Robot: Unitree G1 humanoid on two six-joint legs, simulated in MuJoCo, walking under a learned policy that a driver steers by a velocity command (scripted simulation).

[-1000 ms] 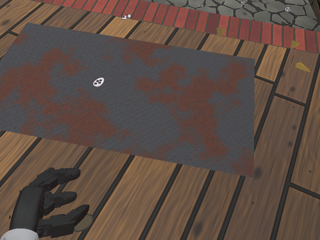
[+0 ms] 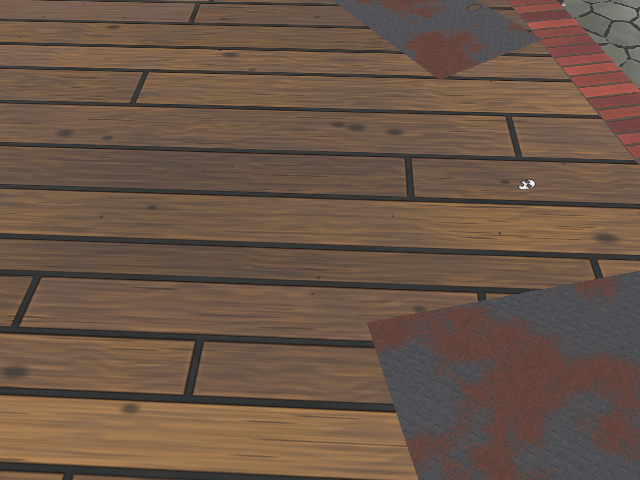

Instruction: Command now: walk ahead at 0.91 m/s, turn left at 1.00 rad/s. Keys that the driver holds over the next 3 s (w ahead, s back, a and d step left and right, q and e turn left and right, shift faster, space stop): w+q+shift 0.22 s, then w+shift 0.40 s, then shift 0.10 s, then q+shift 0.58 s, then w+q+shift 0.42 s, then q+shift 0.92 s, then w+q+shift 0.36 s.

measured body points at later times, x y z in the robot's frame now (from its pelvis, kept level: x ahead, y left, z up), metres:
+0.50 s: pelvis +0.39 +0.10 +0.00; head +0.40 +0.11 +0.45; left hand +0.47 +0.40 -0.08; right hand +0.53 -0.13 -0.12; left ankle +0.31 +0.12 -0.73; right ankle +0.60 -0.04 -0.64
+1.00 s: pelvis +0.77 +0.19 +0.01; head +0.81 +0.24 +0.45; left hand +0.70 +0.48 -0.12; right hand +1.06 +0.05 -0.09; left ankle +0.80 +0.37 -0.68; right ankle +0.84 +0.12 -0.73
